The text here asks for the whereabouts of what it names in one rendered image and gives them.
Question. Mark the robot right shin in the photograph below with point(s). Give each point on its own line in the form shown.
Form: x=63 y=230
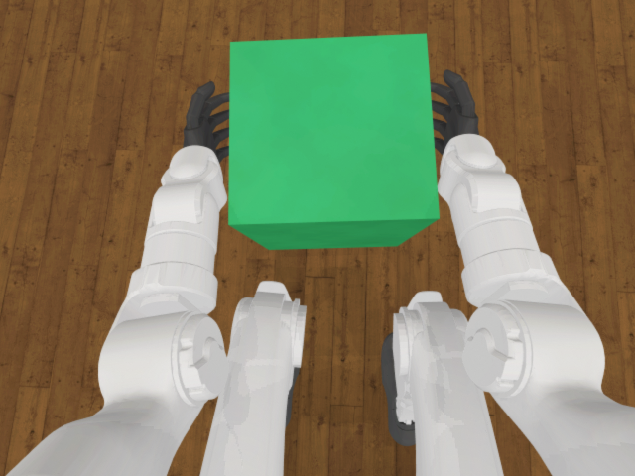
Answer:
x=404 y=402

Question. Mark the right robot upper arm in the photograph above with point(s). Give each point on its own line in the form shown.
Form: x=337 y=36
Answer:
x=543 y=364

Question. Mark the right robot hand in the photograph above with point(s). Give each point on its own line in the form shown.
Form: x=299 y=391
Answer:
x=459 y=114

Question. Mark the robot shin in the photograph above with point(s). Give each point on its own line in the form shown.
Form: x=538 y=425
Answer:
x=244 y=306
x=404 y=402

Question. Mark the left robot hand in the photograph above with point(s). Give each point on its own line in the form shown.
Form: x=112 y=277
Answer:
x=200 y=124

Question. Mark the carton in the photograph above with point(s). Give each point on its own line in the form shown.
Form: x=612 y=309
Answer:
x=331 y=141

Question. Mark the left robot upper arm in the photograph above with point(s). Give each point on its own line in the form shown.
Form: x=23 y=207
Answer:
x=156 y=373

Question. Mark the left robot forearm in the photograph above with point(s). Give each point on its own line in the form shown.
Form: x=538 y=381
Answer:
x=177 y=266

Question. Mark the right robot forearm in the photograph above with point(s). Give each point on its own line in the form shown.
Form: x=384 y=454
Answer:
x=501 y=256

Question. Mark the robot left shin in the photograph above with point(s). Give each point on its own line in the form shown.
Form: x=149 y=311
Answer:
x=244 y=306

